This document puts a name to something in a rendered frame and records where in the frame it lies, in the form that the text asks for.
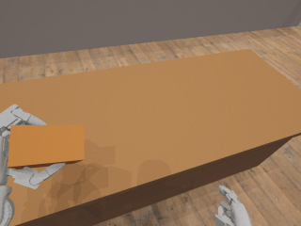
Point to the left robot hand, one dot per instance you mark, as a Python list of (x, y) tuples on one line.
[(27, 176)]

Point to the table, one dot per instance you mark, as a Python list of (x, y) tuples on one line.
[(152, 131)]

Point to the sponge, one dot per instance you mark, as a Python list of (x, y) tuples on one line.
[(37, 146)]

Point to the left robot forearm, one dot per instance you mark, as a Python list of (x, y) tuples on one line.
[(7, 207)]

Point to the right robot hand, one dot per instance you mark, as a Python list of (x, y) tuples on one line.
[(236, 214)]

